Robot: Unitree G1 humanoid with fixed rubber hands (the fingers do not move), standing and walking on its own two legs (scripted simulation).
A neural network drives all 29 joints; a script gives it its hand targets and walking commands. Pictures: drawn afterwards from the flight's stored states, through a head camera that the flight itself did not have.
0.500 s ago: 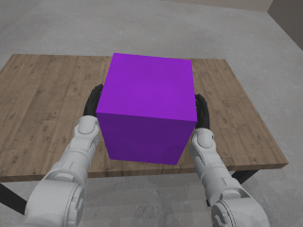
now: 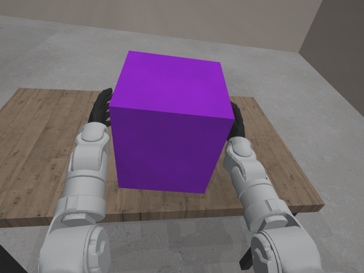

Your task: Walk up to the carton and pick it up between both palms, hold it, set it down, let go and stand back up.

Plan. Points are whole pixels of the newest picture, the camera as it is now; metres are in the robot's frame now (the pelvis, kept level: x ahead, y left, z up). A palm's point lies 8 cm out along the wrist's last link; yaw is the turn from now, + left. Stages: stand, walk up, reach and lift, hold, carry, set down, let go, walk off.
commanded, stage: reach and lift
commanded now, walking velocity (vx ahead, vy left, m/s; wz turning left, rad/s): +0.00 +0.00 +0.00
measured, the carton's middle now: (168, 126) +0.42 +0.01 +0.15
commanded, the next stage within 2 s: hold in 1.52 s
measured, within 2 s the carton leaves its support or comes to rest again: neither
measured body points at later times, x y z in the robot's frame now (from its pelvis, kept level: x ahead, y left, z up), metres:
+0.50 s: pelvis -0.03 +0.00 +0.00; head -0.06 +0.03 +0.45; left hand +0.38 +0.15 +0.17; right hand +0.37 -0.16 +0.15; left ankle +0.02 +0.12 -0.75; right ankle -0.02 -0.13 -0.75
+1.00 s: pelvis +0.00 -0.01 +0.00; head -0.03 +0.02 +0.45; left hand +0.38 +0.15 +0.18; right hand +0.38 -0.15 +0.18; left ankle +0.02 +0.12 -0.75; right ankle -0.02 -0.13 -0.75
